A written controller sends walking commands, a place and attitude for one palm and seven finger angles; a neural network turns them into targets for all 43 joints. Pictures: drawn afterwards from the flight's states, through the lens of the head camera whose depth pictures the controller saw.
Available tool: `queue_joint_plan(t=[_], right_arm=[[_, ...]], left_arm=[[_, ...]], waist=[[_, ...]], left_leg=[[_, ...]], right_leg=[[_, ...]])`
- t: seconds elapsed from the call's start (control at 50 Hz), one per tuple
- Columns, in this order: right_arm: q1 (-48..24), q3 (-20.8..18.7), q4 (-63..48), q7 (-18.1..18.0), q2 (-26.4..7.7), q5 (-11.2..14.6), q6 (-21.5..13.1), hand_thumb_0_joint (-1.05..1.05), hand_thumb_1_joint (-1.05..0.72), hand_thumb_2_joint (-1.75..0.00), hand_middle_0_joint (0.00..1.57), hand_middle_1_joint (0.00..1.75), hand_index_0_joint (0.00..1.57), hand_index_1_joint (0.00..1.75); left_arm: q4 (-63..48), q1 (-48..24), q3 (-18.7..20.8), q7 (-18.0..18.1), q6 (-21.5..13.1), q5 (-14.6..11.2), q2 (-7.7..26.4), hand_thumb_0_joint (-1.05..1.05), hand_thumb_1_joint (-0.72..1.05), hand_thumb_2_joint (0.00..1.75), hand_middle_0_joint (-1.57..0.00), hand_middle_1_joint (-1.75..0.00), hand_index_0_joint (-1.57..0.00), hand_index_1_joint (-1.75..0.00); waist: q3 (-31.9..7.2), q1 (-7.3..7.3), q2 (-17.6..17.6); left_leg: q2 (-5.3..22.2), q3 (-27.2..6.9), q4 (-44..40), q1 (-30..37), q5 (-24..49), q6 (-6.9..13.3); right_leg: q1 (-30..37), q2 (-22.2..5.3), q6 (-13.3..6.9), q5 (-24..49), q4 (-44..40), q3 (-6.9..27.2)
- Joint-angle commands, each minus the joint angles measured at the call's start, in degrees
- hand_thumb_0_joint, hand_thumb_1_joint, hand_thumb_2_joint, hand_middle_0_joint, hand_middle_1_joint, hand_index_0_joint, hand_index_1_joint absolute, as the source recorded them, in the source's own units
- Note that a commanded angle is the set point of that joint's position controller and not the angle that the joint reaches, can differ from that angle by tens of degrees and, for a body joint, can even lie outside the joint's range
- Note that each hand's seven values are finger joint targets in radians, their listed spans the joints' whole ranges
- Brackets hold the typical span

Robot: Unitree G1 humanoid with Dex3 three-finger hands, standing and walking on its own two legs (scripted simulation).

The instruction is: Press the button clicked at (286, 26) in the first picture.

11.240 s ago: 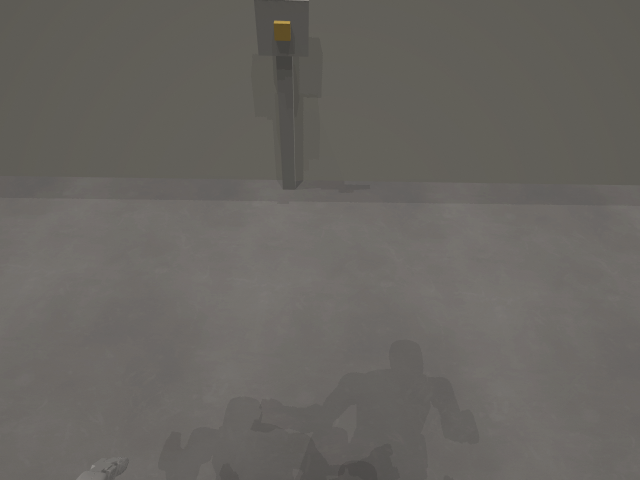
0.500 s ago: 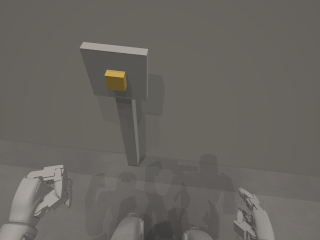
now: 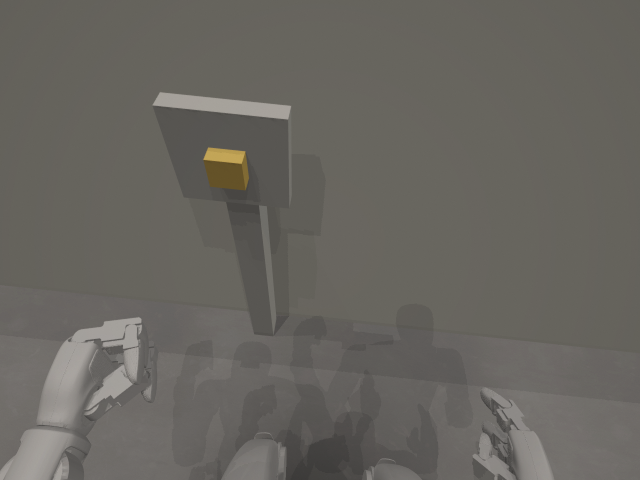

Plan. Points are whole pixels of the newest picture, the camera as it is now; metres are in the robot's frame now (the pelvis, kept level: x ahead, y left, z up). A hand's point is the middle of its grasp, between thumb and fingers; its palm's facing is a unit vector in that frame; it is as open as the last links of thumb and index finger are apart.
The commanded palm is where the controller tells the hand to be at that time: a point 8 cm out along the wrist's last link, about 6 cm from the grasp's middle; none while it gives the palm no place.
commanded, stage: raise the hand and make a fist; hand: left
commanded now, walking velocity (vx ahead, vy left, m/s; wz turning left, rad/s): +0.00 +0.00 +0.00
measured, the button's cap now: (227, 167) +0.53 +0.18 +0.06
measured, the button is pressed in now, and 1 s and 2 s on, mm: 0 0 0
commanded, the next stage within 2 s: aim a knuckle at the button in 0.30 s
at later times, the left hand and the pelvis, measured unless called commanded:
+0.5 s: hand (164, 361) +0.24 +0.19 +0.04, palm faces -0.03 -1.00 -0.04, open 3.1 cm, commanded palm +0.23 +0.24 +0.05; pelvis +0.01 -0.01 +0.00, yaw +0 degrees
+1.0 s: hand (201, 296) +0.32 +0.17 +0.03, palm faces -0.04 -1.00 -0.03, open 3.1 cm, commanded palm +0.31 +0.23 +0.04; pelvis +0.00 -0.02 -0.01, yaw -1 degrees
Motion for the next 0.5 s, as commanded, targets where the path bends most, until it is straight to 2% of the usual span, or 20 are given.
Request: queue_joint_plan(t=[0.0,0.04,0.1,0.14,0.22,0.24,0.26,0.28,0.38,0.48], right_arm=[[-2.58,-3.78,-8.47,-0.26,-7.94,0.33,-2.85,0.0,-0.9,-0.9,0.2,0.3,0.2,0.3],[-2.65,-3.9,-8.45,-0.14,-7.86,0.18,-2.6,0.0,-0.9,-0.9,0.2,0.3,0.2,0.3],[-2.57,-3.97,-8.53,-0.09,-7.85,0.24,-2.4,0.0,-0.9,-0.9,0.2,0.3,0.2,0.3],[-2.62,-3.97,-8.29,-0.14,-7.81,0.18,-2.12,0.0,-0.9,-0.9,0.2,0.3,0.2,0.3],[-2.72,-3.94,-8.31,-0.18,-7.75,0.24,-1.94,0.0,-0.9,-0.9,0.2,0.3,0.2,0.3],[-2.83,-3.91,-8.23,-0.19,-7.68,0.13,-1.83,0.0,-0.9,-0.9,0.2,0.3,0.2,0.3],[-2.69,-3.95,-8.41,-0.2,-7.65,0.13,-1.7,0.0,-0.9,-0.9,0.2,0.3,0.2,0.3],[-2.6,-4.04,-8.27,-0.26,-7.67,0.18,-1.64,0.0,-0.9,-0.9,0.2,0.3,0.2,0.3],[-2.77,-4.05,-8.24,-0.26,-7.51,0.24,-1.23,0.0,-0.9,-0.9,0.2,0.3,0.2,0.3],[-2.2,-3.51,-7.34,-0.61,-8.11,-0.03,-1.2,0.0,-0.9,-0.9,0.2,0.3,0.2,0.3]], left_arm=[[-10.87,-1.58,4.96,-0.03,-4.13,-0.99,7.0,0.0,0.9,0.9,-1.3,-1.5,-1.3,-1.5],[-10.37,-1.65,5.03,-0.09,-4.02,-0.99,7.13,0.0,0.9,0.9,-1.3,-1.5,-1.3,-1.5],[-11.16,-1.98,4.87,-0.48,-4.21,-1.34,6.99,0.0,0.9,0.9,-1.3,-1.5,-1.3,-1.5],[-9.75,-1.67,5.1,-0.66,-4.15,-1.41,7.21,0.0,0.9,0.9,-1.3,-1.5,-1.3,-1.5],[-11.14,-2.72,4.86,-0.9,-4.98,-1.55,6.97,0.0,0.9,0.9,-1.3,-1.5,-1.3,-1.5],[-10.79,-3.16,5.09,-0.9,-4.99,-1.71,7.43,0.0,0.9,0.9,-1.3,-1.5,-1.3,-1.5],[-10.73,-2.75,5.26,-0.98,-5.05,-1.68,7.26,0.0,0.9,0.9,-1.3,-1.5,-1.3,-1.5],[-10.89,-2.69,4.85,-1.0,-5.18,-1.57,6.92,0.0,0.9,0.9,-1.3,-1.5,-1.3,-1.5],[-9.35,-2.14,5.09,-1.64,-4.79,-2.01,6.8,0.0,0.9,0.9,-1.3,-1.5,-1.3,-1.5],[-7.53,-10.91,3.18,-1.53,-5.29,-1.56,6.29,0.0,0.9,0.9,-1.3,-1.5,-1.3,-1.5]], waist=[[-11.0,0.52,3.93],[-11.38,0.42,2.6],[-12.0,0.41,3.62],[-11.56,0.06,1.33],[-12.24,0.15,3.7],[-11.77,-0.04,2.61],[-12.65,0.21,2.76],[-12.85,-0.14,2.3],[-12.76,-0.01,2.04],[-11.4,-1.61,1.93]], left_leg=[[-1.24,-5.1,-11.7,15.27,11.14,-1.82],[-1.29,-4.98,-11.15,14.72,12.64,-1.65],[-1.39,-4.42,-10.61,15.16,14.06,-1.61],[-1.39,-4.28,-9.88,14.0,14.52,-1.33],[-1.47,-4.0,-9.68,14.61,14.58,-1.44],[-1.47,-4.04,-9.19,13.93,14.48,-1.26],[-1.48,-3.86,-9.19,14.11,15.03,-1.29],[-1.35,-3.91,-9.09,14.7,15.55,-1.28],[-1.59,-3.36,-8.27,13.61,16.15,-1.21],[-1.43,-3.71,-7.12,12.01,12.91,-1.04]], right_leg=[[0.83,2.16,-1.0,9.63,-8.21,2.55],[1.75,2.28,-0.94,11.02,-7.99,2.65],[2.15,2.07,-0.84,12.69,-8.15,2.99],[2.69,2.34,-0.75,13.57,-8.1,3.21],[2.32,2.03,-0.76,13.72,-7.97,3.47],[2.35,2.28,-0.76,13.76,-7.85,3.7],[2.79,2.12,-0.71,14.36,-7.72,3.69],[2.41,2.15,-0.63,14.93,-7.68,3.59],[3.34,2.0,-0.44,16.61,-7.74,4.19],[0.11,1.99,-0.4,13.17,-7.35,4.44]])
